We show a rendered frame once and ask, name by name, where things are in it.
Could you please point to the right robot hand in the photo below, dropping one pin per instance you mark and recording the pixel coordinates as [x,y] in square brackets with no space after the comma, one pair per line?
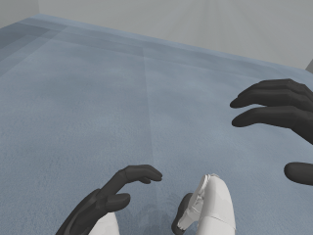
[288,104]

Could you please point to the left robot hand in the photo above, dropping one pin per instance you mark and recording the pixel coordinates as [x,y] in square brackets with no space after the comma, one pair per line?
[102,201]

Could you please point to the right robot shin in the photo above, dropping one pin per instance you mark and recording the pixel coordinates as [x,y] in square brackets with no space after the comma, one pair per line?
[193,211]

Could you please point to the right robot foot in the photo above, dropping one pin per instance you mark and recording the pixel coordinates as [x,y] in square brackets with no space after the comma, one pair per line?
[181,209]

